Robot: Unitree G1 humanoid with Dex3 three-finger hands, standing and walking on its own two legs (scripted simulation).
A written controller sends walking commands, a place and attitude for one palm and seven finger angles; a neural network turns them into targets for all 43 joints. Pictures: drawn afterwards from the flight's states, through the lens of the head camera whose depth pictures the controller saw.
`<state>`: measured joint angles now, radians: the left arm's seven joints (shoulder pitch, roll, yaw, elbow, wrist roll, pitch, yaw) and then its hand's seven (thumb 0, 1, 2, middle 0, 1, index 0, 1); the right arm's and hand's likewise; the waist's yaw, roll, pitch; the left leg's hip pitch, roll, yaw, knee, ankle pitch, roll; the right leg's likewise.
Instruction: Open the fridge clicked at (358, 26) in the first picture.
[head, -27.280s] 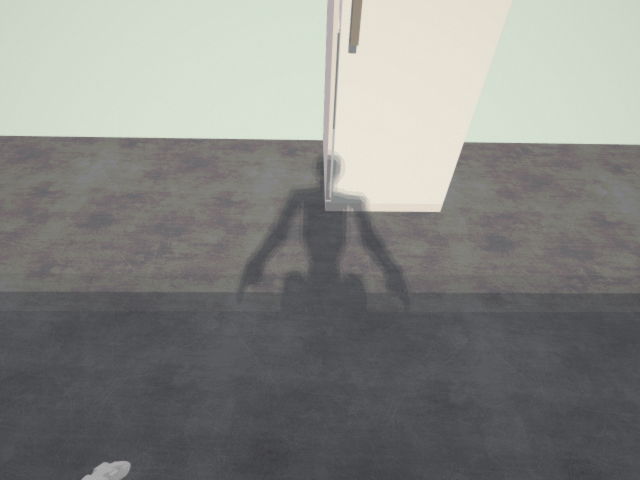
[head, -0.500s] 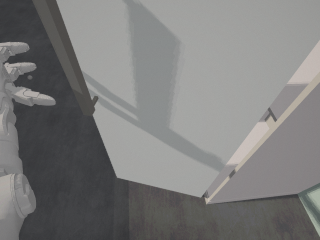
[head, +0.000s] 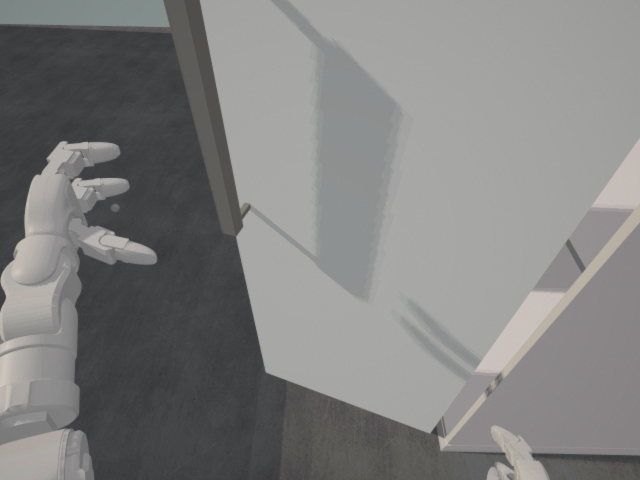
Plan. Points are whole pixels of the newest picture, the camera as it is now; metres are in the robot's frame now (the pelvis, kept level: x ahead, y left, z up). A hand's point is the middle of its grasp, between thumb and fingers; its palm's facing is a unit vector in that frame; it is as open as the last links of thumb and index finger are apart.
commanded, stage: slip the hand off the handle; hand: left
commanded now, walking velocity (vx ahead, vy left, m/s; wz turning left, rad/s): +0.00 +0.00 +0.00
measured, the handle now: (217, 111) +0.50 +0.18 +0.22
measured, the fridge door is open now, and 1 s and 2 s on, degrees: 71 71 71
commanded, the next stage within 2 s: draw the hand back to the body in 0.50 s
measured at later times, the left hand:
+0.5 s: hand (116, 205) +0.37 +0.28 +0.16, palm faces +0.29 -0.95 -0.15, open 14.7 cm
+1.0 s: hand (79, 255) +0.30 +0.29 +0.16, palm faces -0.02 -1.00 -0.03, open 14.7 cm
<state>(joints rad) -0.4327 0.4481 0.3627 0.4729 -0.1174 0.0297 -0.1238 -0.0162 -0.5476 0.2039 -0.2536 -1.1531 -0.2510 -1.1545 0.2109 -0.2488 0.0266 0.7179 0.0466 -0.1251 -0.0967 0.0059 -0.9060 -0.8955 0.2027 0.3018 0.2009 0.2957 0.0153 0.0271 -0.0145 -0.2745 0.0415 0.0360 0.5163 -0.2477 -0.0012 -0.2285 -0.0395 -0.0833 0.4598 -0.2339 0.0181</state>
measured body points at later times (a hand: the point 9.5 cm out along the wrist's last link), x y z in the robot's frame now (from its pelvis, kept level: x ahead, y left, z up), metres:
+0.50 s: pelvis +0.00 -0.02 +0.00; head +0.02 -0.03 +0.45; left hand +0.35 +0.33 +0.17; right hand +0.10 -0.30 -0.11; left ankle +0.02 +0.12 -0.74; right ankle +0.00 -0.13 -0.74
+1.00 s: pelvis +0.01 +0.00 +0.00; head -0.01 +0.00 +0.45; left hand +0.29 +0.34 +0.16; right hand +0.19 -0.25 -0.06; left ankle +0.02 +0.12 -0.74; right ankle +0.00 -0.13 -0.74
